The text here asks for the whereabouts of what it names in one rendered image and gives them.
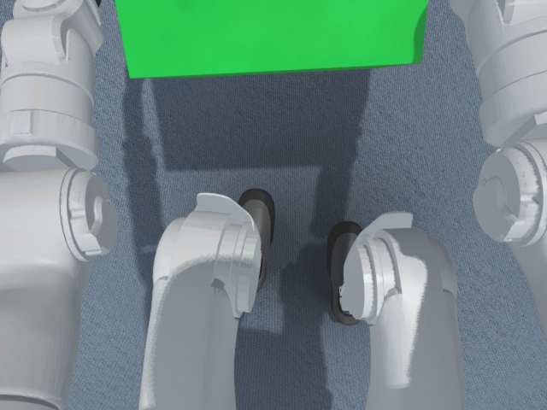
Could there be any carton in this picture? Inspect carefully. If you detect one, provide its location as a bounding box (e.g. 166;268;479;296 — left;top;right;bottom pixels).
115;0;428;79

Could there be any robot left shin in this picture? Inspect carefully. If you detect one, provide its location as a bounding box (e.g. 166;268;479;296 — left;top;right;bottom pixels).
153;193;261;286

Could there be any right robot forearm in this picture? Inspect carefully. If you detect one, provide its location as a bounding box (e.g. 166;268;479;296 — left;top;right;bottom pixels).
449;0;547;148

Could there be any right robot foot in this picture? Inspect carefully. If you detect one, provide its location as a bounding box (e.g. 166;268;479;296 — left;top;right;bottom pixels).
326;221;362;325

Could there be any right robot upper arm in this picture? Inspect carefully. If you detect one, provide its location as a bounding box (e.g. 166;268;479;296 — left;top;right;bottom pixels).
473;138;547;341

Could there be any left robot upper arm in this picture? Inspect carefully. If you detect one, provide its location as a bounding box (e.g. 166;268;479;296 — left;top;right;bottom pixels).
0;167;118;410

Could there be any left robot forearm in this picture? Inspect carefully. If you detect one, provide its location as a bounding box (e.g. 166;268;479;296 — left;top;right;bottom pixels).
0;0;104;173

